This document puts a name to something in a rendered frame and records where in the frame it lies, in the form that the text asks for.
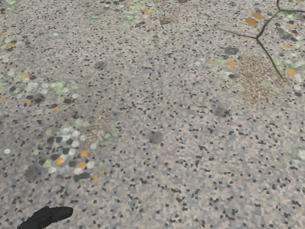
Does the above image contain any robot left hand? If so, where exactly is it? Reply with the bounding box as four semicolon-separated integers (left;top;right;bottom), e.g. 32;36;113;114
17;206;73;229

